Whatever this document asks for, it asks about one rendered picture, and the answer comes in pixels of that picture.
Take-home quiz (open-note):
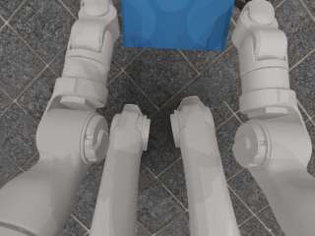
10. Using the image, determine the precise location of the robot left upper arm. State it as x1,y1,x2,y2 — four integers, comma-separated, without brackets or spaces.
0,108,110,236

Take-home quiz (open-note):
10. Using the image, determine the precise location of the robot left forearm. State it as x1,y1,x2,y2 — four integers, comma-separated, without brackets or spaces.
35,0,120,147

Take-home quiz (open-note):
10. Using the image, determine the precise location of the robot right upper arm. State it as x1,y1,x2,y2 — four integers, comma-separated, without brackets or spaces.
232,119,315,236

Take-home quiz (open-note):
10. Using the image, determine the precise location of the robot left shin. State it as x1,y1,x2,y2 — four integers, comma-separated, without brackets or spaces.
109,104,144,137

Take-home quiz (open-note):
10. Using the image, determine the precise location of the robot right forearm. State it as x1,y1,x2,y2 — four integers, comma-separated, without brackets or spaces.
231,0,312,151

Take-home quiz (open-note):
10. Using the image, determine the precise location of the left robot thigh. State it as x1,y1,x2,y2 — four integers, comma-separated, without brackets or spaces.
89,110,151,236

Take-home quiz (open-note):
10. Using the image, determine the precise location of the robot right hand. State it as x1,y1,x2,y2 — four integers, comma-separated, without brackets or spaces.
233,0,269,12

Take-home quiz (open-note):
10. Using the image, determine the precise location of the carton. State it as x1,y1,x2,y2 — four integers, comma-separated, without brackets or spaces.
121,0,234,51

